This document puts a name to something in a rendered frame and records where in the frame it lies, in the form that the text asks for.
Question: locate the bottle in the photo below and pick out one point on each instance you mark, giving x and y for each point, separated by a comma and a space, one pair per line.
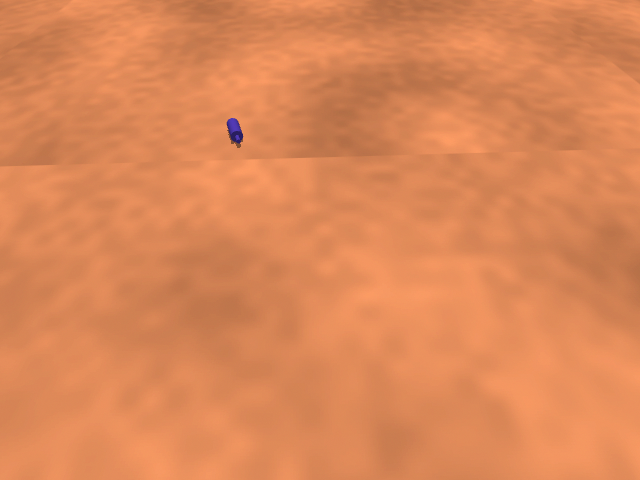
234, 130

